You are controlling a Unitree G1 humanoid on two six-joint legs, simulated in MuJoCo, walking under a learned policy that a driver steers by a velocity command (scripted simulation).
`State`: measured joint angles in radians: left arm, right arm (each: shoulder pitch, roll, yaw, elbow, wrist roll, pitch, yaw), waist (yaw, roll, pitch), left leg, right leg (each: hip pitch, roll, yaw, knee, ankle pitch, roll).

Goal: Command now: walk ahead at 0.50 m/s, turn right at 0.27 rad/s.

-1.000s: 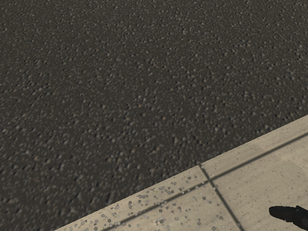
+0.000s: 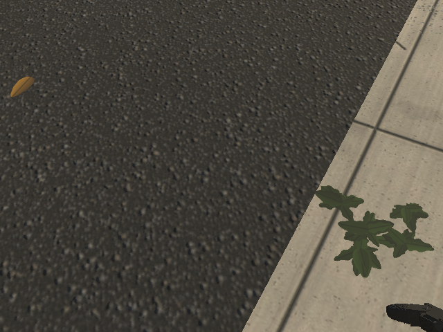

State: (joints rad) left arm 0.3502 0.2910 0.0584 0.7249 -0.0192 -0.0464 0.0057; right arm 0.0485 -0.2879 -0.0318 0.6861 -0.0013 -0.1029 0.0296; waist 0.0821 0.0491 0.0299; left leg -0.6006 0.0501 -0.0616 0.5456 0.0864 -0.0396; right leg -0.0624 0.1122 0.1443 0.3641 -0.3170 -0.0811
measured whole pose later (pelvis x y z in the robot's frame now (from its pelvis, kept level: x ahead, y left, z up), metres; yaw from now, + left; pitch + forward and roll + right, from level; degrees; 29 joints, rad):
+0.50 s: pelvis +0.28 +0.03 +0.00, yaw -2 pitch +2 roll +2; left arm 0.07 0.26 0.03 0.67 -0.01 -0.07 -0.03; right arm 0.38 -0.29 -0.04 0.84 0.02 -0.07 0.01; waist -0.10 -0.04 0.03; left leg 0.00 -0.05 0.02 0.24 -0.26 0.04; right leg -0.61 -0.08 0.04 0.59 0.02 0.01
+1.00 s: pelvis +0.55 -0.02 +0.00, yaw +9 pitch +1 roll -2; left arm 0.32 0.27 0.06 0.85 0.01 -0.09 0.00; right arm 0.16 -0.28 -0.06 0.74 0.02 -0.03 0.03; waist 0.07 0.05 0.03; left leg -0.68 0.10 -0.04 0.73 0.05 0.01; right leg 0.05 0.05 -0.21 0.21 -0.27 -0.04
